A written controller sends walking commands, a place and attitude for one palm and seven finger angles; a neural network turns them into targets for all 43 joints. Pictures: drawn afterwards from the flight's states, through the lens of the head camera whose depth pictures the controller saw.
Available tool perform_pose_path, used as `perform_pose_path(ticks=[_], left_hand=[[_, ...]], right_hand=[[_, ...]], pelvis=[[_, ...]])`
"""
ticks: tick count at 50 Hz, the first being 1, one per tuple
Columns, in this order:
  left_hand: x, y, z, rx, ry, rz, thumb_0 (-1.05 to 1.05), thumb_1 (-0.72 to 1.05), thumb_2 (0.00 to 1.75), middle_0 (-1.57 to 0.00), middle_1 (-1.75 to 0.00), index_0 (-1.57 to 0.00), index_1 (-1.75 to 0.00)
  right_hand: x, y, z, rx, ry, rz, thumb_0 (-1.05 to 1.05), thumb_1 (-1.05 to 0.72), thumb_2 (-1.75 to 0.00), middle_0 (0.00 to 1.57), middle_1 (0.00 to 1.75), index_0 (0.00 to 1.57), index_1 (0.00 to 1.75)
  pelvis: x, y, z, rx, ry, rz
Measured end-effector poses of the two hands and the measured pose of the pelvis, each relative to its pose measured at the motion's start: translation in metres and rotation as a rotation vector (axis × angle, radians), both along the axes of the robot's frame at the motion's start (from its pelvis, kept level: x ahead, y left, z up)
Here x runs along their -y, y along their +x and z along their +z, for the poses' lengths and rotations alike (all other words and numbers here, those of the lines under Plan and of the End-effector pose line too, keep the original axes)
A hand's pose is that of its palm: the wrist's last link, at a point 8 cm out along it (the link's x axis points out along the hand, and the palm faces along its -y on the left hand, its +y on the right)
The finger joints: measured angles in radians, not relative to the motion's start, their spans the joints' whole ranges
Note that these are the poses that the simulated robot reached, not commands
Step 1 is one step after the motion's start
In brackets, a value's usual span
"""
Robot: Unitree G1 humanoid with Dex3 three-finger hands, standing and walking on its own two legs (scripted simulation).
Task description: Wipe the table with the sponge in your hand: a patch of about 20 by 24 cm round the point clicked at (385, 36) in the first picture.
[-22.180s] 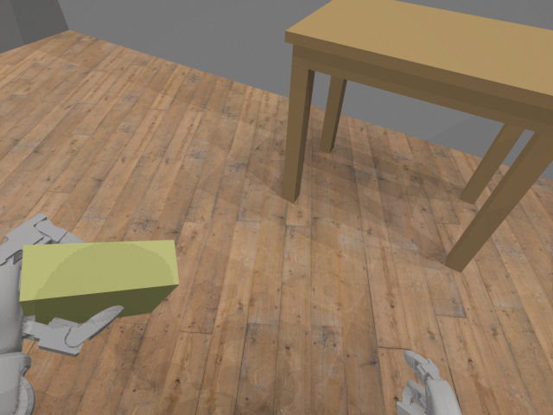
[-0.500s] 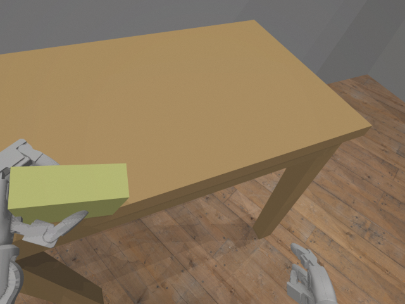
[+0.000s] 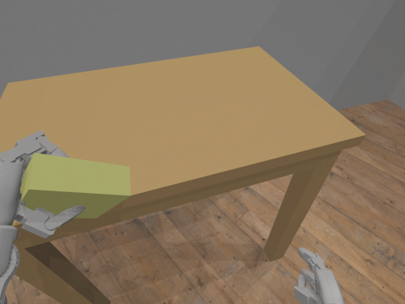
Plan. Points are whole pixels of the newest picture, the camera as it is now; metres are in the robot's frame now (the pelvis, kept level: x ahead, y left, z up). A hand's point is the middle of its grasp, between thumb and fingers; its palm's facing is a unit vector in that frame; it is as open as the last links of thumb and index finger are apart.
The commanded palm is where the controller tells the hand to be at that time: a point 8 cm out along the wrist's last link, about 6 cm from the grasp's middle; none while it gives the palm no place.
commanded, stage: turn the palm down, sponge in hand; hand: left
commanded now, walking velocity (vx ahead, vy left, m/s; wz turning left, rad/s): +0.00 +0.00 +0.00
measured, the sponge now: (86, 192) +0.23 +0.23 +0.15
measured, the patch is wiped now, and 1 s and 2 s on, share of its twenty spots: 0.00 0.00 0.00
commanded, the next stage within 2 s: move the sponge above the wiping area in 1.82 s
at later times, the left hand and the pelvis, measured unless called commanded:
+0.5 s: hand (44, 160) +0.25 +0.29 +0.20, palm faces +0.37 -0.43 -0.82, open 9.5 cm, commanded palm +0.21 +0.30 +0.25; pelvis +0.03 -0.01 +0.00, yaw -1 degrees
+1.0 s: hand (24, 142) +0.26 +0.32 +0.23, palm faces +0.32 -0.26 -0.91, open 9.5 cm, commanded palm +0.21 +0.31 +0.29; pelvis +0.03 +0.03 +0.01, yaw +0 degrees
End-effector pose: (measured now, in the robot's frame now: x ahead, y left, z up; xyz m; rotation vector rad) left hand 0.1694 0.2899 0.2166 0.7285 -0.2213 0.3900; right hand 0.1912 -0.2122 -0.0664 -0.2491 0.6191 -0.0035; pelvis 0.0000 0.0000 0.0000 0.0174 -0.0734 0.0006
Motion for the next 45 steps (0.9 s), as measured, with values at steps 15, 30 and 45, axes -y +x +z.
perform_pose_path(ticks=[15,30,45], left_hand=[[0.014,0.033,0.013,-0.165,0.173,0.050,-0.01,-0.46,1.06,-0.81,-1.39,-0.79,-1.41],[-0.023,0.043,0.020,-0.257,0.277,0.190,0.00,-0.46,1.06,-0.81,-1.38,-0.79,-1.41],[-0.041,0.057,0.058,-0.236,0.384,0.296,0.00,-0.46,1.06,-0.81,-1.38,-0.80,-1.41]], right_hand=[[0.023,0.020,-0.010,0.021,0.019,-0.055,0.01,-0.90,-0.89,0.20,0.30,0.20,0.30],[0.011,0.041,-0.014,-0.055,-0.013,-0.067,0.01,-0.90,-0.89,0.20,0.30,0.20,0.30],[-0.060,0.091,0.013,0.034,0.073,0.056,0.01,-0.90,-0.89,0.20,0.30,0.20,0.30]], pelvis=[[0.019,0.004,-0.003,0.016,-0.003,0.006],[-0.006,0.035,0.001,-0.014,-0.011,-0.006],[-0.030,0.031,0.008,-0.009,-0.015,-0.003]])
